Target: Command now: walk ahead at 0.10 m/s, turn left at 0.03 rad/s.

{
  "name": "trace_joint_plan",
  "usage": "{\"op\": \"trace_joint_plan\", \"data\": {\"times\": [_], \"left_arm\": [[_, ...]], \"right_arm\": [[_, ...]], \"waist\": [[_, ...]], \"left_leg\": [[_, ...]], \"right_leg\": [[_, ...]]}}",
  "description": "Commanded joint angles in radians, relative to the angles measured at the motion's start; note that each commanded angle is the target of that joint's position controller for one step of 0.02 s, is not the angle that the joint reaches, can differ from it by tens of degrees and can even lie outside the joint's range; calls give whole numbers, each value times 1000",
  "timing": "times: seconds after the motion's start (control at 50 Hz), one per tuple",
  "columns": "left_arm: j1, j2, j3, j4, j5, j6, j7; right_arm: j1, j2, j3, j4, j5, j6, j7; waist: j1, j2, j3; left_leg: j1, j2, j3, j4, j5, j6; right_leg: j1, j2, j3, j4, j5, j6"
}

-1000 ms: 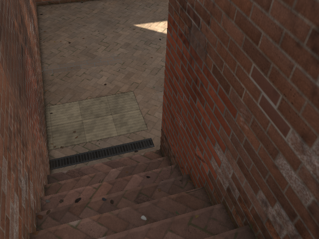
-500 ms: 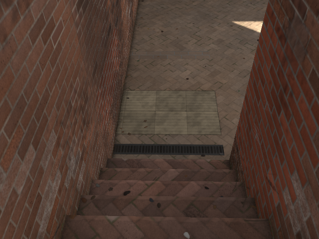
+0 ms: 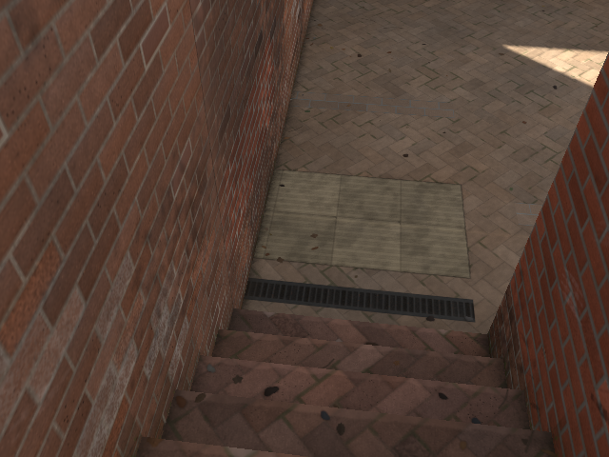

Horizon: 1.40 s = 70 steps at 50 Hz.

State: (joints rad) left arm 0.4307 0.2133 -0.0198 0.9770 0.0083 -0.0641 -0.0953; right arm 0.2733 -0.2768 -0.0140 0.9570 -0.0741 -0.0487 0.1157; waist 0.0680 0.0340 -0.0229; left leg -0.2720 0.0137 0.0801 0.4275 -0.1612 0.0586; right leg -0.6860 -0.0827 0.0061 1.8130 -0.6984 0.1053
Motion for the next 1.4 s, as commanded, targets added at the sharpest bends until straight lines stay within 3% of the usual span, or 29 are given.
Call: {"op": "trace_joint_plan", "data": {"times": [0.02, 0.04, 0.06, 0.08, 0.1, 0.12, 0.14, 0.16, 0.18, 0.2, 0.22, 0.24, 0.26, 0.28, 0.3, 0.32, 0.36, 0.38, 0.4, 0.44, 0.54, 0.72, 1.4], "left_arm": [[261, -53, -20, 38, -6, -9, 3], [311, -29, -2, 83, 17, 5, -14], [265, 4, 21, 86, 37, 13, -34], [255, 30, 34, 70, 42, 19, -42], [230, 57, 46, 44, 35, 18, -38], [353, 26, 43, 83, 32, 14, -37], [405, 29, 54, 87, 19, 4, -25], [225, 34, 53, 15, -19, -9, -7], [143, 46, 53, 11, -31, -10, 12], [10, 98, 50, -9, -27, -7, 25], [-47, 104, 52, -6, 1, 0, 31], [-64, 98, 56, -9, 10, 11, 40], [-85, 97, 66, -16, 20, 17, 42], [-30, 34, 59, 10, 17, 19, 32], [9, 21, 58, 30, 1, 18, 23], [16, 31, 61, 38, -6, 15, 14], [-6, 38, 64, 34, 7, 9, 5], [-54, 56, 73, 19, 12, 4, 5], [-57, 56, 76, 23, 16, 2, 7], [-25, 60, 79, 45, 12, 6, 12], [-46, 72, 92, 60, 10, 21, 18], [-114, 76, 98, 86, 14, 19, 25], [-46, 19, 78, 203, 15, 9, 37]], "right_arm": [[97, 12, 34, 7, 2, -33, -12], [47, 19, 45, -10, 28, -49, -29], [11, -30, 45, -17, 26, -55, -34], [-50, -80, 39, -32, 21, -53, -29], [-81, -116, 32, -38, 19, -54, -22], [-155, -123, 40, -47, 4, -54, -13], [-194, -118, 45, -55, 8, -57, 0], [-107, -85, 46, -24, 54, -48, 19], [-1, -84, 49, 16, 95, -34, 38], [135, -120, 14, 17, 111, -16, 29], [157, -134, -4, 14, 106, 1, 11], [125, -116, -10, -2, 94, 11, 0], [132, -84, -10, -7, 75, 5, -15], [73, -47, -3, -16, 72, -4, -20], [56, -9, 6, -7, 80, -11, -16], [54, 0, 8, -4, 84, -11, -15], [61, -26, -2, 4, 79, -7, -18], [49, -50, -12, 12, 64, -8, -22], [31, -61, -18, 5, 61, -14, -23], [24, -43, -16, 10, 60, -18, -23], [41, -30, -19, 38, 59, -18, -21], [46, -18, -30, 77, 56, -19, -20], [118, 37, -40, 189, 53, -22, -19]], "waist": [[56, 11, 97], [79, -42, 98], [80, 0, 107], [95, 50, 68], [100, 52, 60], [167, 92, 22], [192, 53, 5], [125, -38, 38], [63, -4, 42], [-67, -91, 35], [-108, -78, 57], [-114, -53, 58], [-131, -46, 104], [-88, -50, 147], [-70, -56, 165], [-61, -72, 145], [-61, -89, 84], [-68, -85, 55], [-58, -87, 27], [-47, -82, 13], [-43, -76, 37], [-50, -61, 49], [-63, -40, 94]], "left_leg": [[-170, 267, -79, -29, 776, 138], [-301, 197, -16, 0, 554, 94], [-424, 159, -31, 1, 473, 48], [-483, 157, -57, 15, 418, 25], [-485, 193, -113, 23, 396, 25], [-565, 206, -117, 72, 496, 42], [-535, 228, -126, 102, 526, 35], [-284, 261, -172, 67, 372, -8], [-182, 251, -255, 65, 274, -24], [-61, 162, -194, 25, -90, -52], [-30, 131, -202, -3, -331, -37], [-17, 139, -241, -37, -422, 4], [-23, 146, -225, -94, -402, 30], [-30, 116, -145, -75, -426, 30], [-50, 82, -97, -65, -376, 15], [-33, 61, -68, -59, -293, 0], [37, 15, -4, -26, -123, -11], [76, -1, 10, -13, -25, -7], [105, -6, 13, 1, 64, 1], [122, -8, 14, 3, 140, 1], [105, -7, 8, 2, 136, -6], [100, 3, 3, 19, 137, -4], [67, 21, -10, 47, 55, -1]], "right_leg": [[-12, -85, 84, -306, 408, 16], [99, -85, 66, -568, 683, 8], [217, -55, 7, -607, 793, 21], [309, -29, -3, -624, 830, 20], [331, -16, 8, -669, 802, 23], [503, -9, 16, -548, 847, 20], [529, -2, 24, -569, 766, 35], [366, -34, 54, -1022, 636, 48], [403, -55, 43, -1133, 649, 48], [346, -44, 58, -1193, 568, 1], [329, -14, 27, -1231, 411, -12], [328, 1, 1, -1248, 341, -14], [265, 25, -8, -1242, 290, -51], [234, 10, 20, -1293, 276, -82], [279, 2, 23, -1322, 330, -97], [318, 10, 10, -1327, 377, -104], [364, 14, -5, -1326, 505, -106], [358, 26, -15, -1314, 563, -111], [365, 25, -22, -1308, 603, -110], [379, 24, -30, -1301, 625, -105], [389, 27, -35, -1305, 603, -101], [400, 38, -41, -1312, 591, -104], [379, 58, -53, -1312, 511, -112]]}}
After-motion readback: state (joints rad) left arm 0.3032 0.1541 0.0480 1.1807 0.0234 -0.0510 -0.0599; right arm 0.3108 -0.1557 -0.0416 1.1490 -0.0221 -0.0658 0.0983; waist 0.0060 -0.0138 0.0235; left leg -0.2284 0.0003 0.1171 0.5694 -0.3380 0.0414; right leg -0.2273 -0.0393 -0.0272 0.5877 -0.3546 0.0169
